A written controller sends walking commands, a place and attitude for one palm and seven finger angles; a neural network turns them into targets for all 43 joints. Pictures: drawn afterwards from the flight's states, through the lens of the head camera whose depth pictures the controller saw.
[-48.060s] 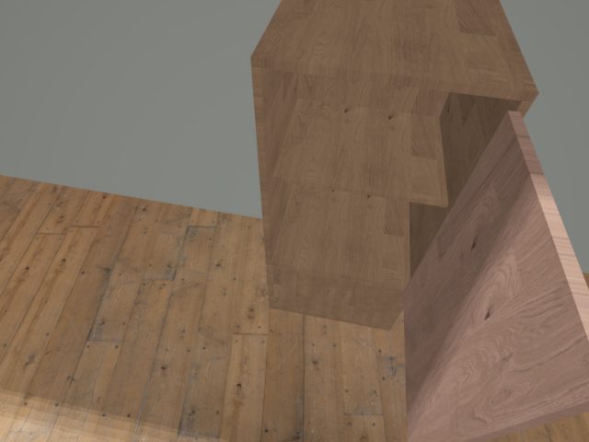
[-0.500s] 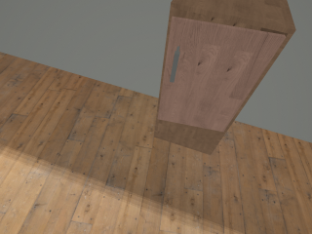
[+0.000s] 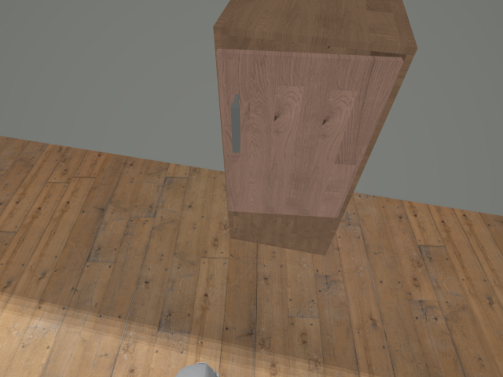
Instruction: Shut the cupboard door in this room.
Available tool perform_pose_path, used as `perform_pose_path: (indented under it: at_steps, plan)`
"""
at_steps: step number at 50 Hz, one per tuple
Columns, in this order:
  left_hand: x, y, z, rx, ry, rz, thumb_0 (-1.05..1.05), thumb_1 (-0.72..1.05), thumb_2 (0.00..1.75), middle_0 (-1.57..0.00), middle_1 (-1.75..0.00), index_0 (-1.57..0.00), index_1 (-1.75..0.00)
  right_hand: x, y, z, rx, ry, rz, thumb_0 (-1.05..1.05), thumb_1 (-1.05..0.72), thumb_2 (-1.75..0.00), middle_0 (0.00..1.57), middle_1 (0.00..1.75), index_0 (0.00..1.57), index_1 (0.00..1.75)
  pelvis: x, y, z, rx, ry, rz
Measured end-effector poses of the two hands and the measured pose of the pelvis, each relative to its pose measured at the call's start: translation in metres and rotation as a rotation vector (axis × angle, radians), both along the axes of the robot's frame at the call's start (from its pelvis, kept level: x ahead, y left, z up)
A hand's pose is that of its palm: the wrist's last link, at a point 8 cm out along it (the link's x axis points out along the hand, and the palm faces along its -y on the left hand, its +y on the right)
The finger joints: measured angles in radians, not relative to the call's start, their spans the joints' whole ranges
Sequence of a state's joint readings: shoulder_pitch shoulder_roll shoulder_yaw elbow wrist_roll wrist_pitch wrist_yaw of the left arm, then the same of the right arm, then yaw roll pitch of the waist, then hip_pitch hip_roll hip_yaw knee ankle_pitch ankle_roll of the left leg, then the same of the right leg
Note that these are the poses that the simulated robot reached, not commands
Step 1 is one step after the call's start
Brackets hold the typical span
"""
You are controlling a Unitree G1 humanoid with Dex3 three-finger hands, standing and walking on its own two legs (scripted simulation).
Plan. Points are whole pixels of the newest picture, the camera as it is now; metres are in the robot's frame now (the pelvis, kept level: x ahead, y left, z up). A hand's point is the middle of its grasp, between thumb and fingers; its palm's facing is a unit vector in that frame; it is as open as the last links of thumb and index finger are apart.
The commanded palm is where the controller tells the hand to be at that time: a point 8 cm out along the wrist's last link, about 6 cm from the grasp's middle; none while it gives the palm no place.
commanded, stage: take the last steps up to it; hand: left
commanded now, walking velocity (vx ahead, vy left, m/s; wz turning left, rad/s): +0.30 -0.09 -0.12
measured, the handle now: (236, 124) +0.68 +0.07 -0.02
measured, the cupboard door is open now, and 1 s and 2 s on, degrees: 8 8 8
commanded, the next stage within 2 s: come to a stop and stand still in 0.44 s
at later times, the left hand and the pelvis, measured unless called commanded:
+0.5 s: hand (193, 306) +0.28 +0.14 -0.17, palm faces -0.10 -0.97 -0.22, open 7.4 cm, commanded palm none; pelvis +0.16 -0.05 -0.01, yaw -5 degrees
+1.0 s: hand (212, 297) +0.30 +0.10 -0.18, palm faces +0.00 -0.97 -0.25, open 7.4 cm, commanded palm none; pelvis +0.24 -0.09 -0.01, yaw -4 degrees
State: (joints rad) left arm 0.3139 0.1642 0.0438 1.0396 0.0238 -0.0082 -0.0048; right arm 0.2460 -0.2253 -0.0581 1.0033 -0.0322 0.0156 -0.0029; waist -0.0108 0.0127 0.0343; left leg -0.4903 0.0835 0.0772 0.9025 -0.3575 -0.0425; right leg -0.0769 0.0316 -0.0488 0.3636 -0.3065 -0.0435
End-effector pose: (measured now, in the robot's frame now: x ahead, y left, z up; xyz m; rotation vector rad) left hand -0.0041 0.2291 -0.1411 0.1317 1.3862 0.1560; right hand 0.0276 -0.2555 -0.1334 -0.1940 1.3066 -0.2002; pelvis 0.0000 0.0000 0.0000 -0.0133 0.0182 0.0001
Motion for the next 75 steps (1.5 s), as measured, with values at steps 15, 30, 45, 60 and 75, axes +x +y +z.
perform_pose_path:
  at_steps: [15,30,45,60,75]
  plan:
    - [0.133,0.006,-0.012,-0.044,-0.027,-0.072,0.01,0.91,0.90,-0.20,-0.30,-0.20,-0.30,0.056,0.023,0.009,-0.015,0.010,-0.050,0.00,-0.91,-0.90,0.20,0.30,0.20,0.29,0.091,0.001,0.001,-0.002,-0.017,-0.067]
    - [0.292,-0.072,0.001,0.026,-0.183,-0.147,0.00,0.91,0.90,-0.20,-0.30,-0.20,-0.30,0.101,-0.037,-0.024,0.083,0.197,-0.154,0.01,-0.91,-0.90,0.20,0.30,0.20,0.29,0.192,-0.067,-0.010,0.007,-0.018,-0.070]
    - [0.301,-0.079,-0.013,0.024,-0.052,-0.044,0.00,0.92,0.90,-0.20,-0.30,-0.20,-0.30,0.281,-0.052,-0.008,0.028,-0.070,-0.003,0.00,-0.91,-0.90,0.20,0.30,0.20,0.29,0.245,-0.079,-0.007,0.023,-0.020,-0.072]
    - [0.274,-0.088,0.013,0.092,-0.029,-0.060,0.00,0.90,0.90,-0.20,-0.30,-0.20,-0.30,0.294,-0.095,-0.008,0.033,-0.083,-0.013,0.00,-0.91,-0.90,0.20,0.30,0.20,0.29,0.237,-0.098,0.001,0.050,-0.014,-0.070]
    - [0.260,-0.035,-0.006,0.071,-0.106,-0.088,0.00,0.90,0.90,-0.21,-0.30,-0.20,-0.30,0.237,-0.033,-0.007,0.018,-0.143,0.001,0.01,-0.91,-0.90,0.20,0.30,0.20,0.29,0.212,-0.044,-0.012,0.004,-0.060,-0.074]
